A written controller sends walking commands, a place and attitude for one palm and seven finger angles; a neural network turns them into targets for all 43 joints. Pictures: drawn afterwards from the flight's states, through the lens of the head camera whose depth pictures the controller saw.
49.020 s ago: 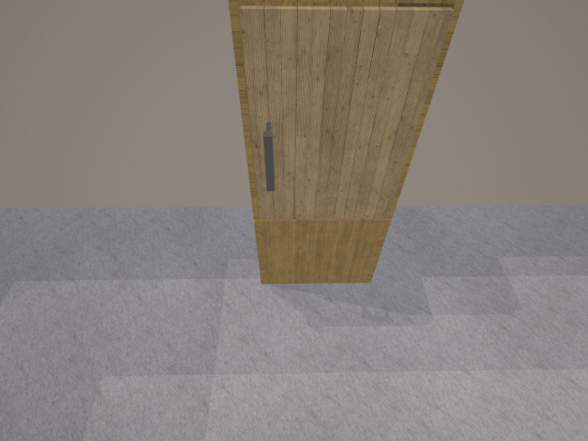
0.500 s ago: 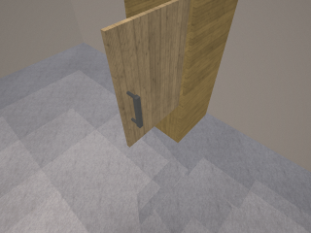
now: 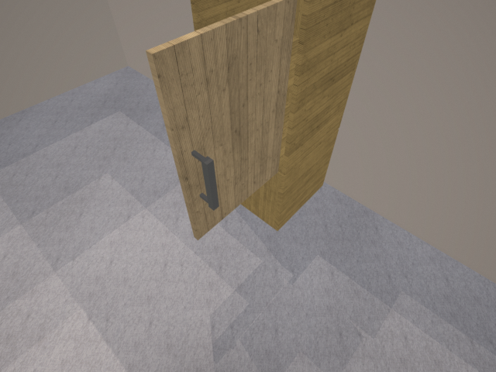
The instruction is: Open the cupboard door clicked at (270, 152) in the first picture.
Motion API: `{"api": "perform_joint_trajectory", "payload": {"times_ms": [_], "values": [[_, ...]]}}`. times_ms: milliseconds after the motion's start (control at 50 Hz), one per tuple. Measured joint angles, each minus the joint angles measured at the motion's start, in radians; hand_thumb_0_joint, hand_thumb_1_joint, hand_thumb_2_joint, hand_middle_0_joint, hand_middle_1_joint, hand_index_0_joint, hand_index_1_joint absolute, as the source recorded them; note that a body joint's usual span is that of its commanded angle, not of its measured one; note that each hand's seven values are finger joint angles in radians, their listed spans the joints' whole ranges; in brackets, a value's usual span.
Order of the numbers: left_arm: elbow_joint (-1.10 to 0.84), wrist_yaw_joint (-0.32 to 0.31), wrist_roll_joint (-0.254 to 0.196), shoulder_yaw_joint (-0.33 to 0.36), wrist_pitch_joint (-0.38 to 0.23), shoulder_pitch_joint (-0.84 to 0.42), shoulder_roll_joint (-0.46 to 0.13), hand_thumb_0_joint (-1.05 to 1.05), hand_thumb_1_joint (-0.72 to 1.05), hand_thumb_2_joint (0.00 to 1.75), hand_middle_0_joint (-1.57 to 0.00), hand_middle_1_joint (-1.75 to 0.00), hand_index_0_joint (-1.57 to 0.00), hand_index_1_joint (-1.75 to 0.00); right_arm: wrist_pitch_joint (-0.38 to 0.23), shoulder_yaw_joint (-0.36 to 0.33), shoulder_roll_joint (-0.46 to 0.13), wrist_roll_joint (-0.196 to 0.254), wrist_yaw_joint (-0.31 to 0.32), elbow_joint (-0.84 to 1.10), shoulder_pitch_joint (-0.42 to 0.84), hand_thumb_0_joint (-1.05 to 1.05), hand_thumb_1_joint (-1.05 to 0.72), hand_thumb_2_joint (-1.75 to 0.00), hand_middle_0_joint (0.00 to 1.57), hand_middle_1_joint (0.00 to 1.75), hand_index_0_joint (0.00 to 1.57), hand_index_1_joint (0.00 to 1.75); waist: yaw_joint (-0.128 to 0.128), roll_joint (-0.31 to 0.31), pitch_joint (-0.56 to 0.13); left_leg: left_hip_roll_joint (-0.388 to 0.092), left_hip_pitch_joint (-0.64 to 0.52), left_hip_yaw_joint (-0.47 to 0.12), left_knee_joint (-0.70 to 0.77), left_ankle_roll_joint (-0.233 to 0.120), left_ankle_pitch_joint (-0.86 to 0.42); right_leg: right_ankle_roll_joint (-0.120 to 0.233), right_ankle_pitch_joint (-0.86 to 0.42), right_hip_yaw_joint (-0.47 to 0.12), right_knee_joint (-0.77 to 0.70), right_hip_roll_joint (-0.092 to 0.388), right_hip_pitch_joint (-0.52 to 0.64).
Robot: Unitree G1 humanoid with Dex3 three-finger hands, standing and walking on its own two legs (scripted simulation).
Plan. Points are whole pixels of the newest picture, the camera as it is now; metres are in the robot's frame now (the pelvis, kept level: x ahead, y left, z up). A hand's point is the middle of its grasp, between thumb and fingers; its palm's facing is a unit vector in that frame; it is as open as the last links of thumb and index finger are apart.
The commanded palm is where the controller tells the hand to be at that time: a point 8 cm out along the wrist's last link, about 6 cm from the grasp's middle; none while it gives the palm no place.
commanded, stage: look to check the result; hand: left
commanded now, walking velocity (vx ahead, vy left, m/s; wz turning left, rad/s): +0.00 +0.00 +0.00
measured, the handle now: (205, 181) +0.55 +0.14 -0.08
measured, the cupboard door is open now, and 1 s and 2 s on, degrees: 90 90 90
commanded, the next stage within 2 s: stand and wait in 0.40 s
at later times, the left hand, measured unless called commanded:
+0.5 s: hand out of the picture -0.01 +0.15 -0.18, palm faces +0.05 -0.98 -0.18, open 7.4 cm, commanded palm none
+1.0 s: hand out of the picture +0.00 +0.17 -0.17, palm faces +0.04 -0.98 -0.20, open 7.4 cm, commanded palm none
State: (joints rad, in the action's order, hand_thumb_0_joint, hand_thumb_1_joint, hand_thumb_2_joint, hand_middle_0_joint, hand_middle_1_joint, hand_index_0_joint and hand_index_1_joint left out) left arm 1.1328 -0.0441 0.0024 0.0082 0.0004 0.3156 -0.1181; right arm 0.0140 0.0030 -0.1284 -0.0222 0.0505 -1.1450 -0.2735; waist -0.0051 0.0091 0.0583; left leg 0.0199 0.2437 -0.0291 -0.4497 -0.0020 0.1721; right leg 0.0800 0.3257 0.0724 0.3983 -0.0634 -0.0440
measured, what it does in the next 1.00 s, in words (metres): stands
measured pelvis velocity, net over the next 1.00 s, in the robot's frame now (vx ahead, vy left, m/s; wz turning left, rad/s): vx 0.02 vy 0.00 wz -0.01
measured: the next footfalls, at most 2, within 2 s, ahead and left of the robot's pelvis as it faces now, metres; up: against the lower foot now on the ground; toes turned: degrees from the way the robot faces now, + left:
none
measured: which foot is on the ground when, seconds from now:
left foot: down 0.00-1.00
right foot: down 0.00-1.00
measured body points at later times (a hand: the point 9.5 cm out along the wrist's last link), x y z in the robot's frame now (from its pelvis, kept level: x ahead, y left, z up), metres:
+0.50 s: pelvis +0.01 -0.01 +0.00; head +0.03 -0.01 +0.45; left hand -0.01 +0.21 -0.16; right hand +0.00 -0.22 -0.17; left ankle +0.04 +0.12 -0.74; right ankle -0.06 -0.06 -0.74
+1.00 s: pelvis +0.02 +0.00 +0.00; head +0.03 -0.01 +0.45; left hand +0.00 +0.22 -0.16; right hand +0.01 -0.22 -0.16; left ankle +0.04 +0.12 -0.74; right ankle -0.06 -0.06 -0.74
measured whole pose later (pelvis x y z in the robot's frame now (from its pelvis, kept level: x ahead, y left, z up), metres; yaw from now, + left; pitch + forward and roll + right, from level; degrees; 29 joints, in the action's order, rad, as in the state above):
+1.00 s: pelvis +0.02 +0.00 +0.00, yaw -1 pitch -2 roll +1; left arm 1.12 -0.04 0.00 0.01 0.00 0.30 -0.13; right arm 0.01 0.00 -0.14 -0.02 0.06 -1.14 -0.25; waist 0.00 0.00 0.06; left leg 0.02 0.21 -0.02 -0.44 0.00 0.20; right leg 0.08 0.34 0.06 0.37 -0.06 -0.01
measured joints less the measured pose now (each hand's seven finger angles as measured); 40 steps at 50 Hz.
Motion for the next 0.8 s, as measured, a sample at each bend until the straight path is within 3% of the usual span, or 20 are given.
{"api": "perform_joint_trajectory", "payload": {"times_ms": [800], "values": [[-0.013, -0.002, -0.001, 0.007, -0.001, -0.011, -0.012, 0.0, 0.91, 0.9, -0.2, -0.3, -0.2, -0.3, -0.005, -0.001, -0.01, 0.002, 0.008, 0.003, 0.014, 0.0, -0.9, -0.9, 0.2, 0.3, 0.2, 0.3, 0.002, -0.011, 0.002, -0.002, -0.027, 0.009, -0.005, 0.004, 0.033, 0.002, 0.016, -0.011, -0.02, -0.002, 0.036]]}}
